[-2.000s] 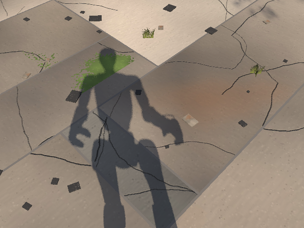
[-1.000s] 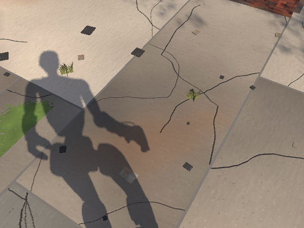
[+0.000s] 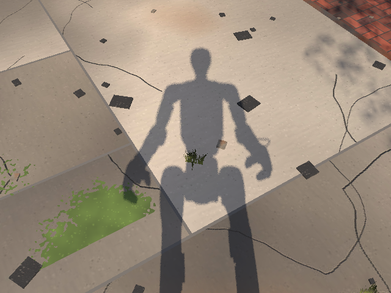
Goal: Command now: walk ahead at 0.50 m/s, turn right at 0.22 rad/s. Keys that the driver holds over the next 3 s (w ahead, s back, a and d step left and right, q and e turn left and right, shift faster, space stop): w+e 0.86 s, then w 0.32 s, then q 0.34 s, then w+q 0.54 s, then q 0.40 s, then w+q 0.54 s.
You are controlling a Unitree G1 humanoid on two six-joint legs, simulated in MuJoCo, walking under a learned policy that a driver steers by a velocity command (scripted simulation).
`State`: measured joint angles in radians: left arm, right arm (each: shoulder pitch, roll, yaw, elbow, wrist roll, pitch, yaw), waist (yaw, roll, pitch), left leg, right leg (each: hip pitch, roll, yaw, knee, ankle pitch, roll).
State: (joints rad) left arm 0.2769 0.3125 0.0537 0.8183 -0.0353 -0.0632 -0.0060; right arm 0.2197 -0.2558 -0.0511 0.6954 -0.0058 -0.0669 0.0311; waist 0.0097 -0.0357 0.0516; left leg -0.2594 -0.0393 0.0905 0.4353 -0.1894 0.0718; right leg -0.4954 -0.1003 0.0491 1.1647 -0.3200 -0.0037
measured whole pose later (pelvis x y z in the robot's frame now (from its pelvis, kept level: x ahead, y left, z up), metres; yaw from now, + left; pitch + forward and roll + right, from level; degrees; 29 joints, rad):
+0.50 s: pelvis +0.28 -0.08 -0.01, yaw -17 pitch +1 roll +0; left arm 0.22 0.30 0.07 0.69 -0.02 -0.05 -0.04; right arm 0.22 -0.29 -0.05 0.77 0.01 -0.10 0.00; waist 0.01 0.00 0.06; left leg -0.38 0.03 -0.03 1.21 -0.40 0.01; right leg -0.37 0.09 -0.01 0.53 -0.18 -0.11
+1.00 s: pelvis +0.57 -0.12 +0.00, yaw -33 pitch +1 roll +1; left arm 0.31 0.30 0.06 0.71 -0.02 -0.03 0.01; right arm 0.20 -0.27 -0.05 0.74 -0.01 -0.11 0.02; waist -0.01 -0.04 0.01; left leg -0.30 -0.04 0.01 0.46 -0.18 0.03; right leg -0.44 0.02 0.09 1.17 -0.38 -0.02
